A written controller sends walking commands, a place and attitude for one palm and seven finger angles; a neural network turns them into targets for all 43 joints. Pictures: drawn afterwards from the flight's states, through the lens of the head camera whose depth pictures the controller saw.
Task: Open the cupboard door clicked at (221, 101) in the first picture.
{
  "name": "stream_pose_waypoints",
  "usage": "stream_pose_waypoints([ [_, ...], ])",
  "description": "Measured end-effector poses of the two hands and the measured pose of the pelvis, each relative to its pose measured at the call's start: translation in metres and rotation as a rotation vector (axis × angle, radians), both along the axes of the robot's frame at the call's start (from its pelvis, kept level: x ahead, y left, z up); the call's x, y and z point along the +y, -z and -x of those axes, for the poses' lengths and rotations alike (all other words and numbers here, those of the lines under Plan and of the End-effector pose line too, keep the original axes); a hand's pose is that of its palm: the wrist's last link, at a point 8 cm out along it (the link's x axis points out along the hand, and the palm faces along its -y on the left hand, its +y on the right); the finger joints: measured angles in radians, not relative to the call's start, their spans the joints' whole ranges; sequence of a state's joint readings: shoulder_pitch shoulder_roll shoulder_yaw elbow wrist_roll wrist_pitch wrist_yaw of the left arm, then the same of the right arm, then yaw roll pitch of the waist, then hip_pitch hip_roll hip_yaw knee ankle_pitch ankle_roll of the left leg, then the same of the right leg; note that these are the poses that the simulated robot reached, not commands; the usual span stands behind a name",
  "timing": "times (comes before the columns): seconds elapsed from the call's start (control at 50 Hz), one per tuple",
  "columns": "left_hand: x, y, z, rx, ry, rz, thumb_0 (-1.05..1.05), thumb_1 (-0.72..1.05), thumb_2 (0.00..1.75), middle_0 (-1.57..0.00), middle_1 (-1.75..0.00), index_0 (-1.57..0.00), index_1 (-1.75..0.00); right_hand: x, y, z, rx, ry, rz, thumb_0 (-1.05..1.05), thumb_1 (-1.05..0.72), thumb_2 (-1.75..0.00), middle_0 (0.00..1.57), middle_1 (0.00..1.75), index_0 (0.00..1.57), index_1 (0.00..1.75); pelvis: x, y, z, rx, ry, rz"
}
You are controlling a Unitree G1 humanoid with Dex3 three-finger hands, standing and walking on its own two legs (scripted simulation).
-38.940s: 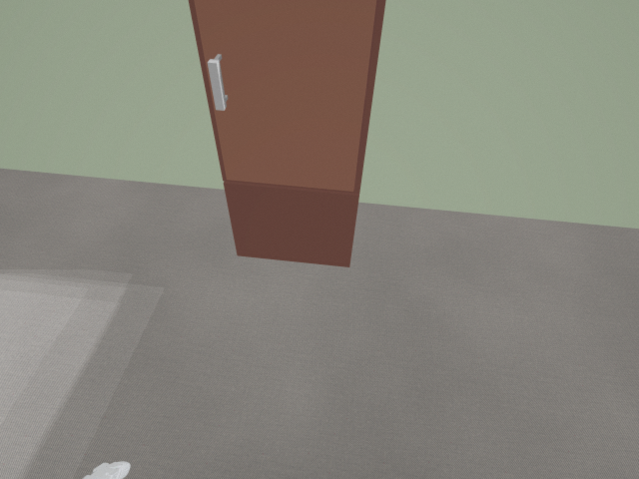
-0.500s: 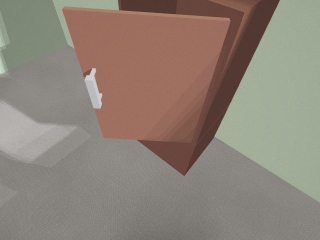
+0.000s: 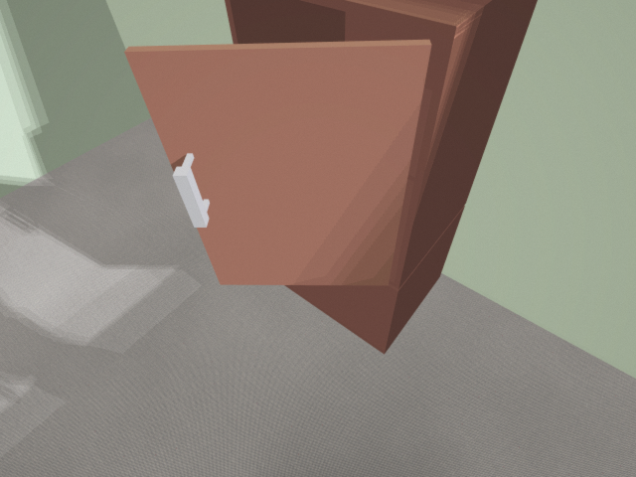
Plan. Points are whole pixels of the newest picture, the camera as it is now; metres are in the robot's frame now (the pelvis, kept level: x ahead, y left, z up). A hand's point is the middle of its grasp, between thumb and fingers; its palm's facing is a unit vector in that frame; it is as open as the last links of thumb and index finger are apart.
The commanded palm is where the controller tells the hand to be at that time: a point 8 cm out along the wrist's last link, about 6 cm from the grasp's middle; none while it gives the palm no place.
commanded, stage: look again from close up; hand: left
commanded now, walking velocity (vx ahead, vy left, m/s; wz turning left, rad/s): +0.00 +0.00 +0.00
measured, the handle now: (195, 190) +0.58 +0.27 +0.00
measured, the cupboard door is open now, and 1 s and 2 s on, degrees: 37 37 37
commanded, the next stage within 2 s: shuffle to correct the standing spot in 0.40 s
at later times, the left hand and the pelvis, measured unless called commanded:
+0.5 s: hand out of the picture +0.06 +0.16 -0.17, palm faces +0.01 -0.97 -0.23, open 7.4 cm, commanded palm none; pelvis +0.03 -0.02 +0.00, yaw +1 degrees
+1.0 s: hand out of the picture +0.04 +0.23 -0.18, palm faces +0.07 -0.97 -0.25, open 7.4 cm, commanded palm none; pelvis +0.02 +0.03 -0.01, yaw +1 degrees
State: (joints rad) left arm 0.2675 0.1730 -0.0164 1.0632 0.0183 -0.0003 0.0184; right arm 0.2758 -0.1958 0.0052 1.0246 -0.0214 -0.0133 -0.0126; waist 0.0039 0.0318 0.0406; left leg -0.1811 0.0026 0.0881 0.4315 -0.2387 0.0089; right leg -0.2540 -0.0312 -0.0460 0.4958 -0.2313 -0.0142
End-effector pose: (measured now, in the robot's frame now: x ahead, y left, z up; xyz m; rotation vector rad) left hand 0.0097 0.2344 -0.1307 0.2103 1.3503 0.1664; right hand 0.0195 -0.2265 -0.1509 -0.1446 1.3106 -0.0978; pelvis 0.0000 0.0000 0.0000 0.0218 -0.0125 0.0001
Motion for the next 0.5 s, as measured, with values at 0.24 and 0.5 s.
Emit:
stream_pose_waypoints([
  [0.24, -0.016, 0.004, -0.025, -0.014, 0.005, 0.017, 0.01, 0.91, 0.90, -0.20, -0.30, -0.20, -0.30, -0.008, -0.001, 0.015, 0.092, 0.017, 0.005, 0.01, -0.91, -0.90, 0.20, 0.30, 0.20, 0.30, -0.012, -0.001, -0.014, -0.001, -0.005, 0.002],
  [0.5, -0.024, 0.004, -0.045, -0.038, -0.002, 0.015, 0.00, 0.91, 0.90, -0.20, -0.30, -0.20, -0.30, -0.013, -0.001, -0.014, 0.065, 0.006, 0.004, 0.01, -0.91, -0.90, 0.20, 0.30, 0.20, 0.30, -0.022, -0.002, -0.027, -0.001, -0.012, 0.005],
])
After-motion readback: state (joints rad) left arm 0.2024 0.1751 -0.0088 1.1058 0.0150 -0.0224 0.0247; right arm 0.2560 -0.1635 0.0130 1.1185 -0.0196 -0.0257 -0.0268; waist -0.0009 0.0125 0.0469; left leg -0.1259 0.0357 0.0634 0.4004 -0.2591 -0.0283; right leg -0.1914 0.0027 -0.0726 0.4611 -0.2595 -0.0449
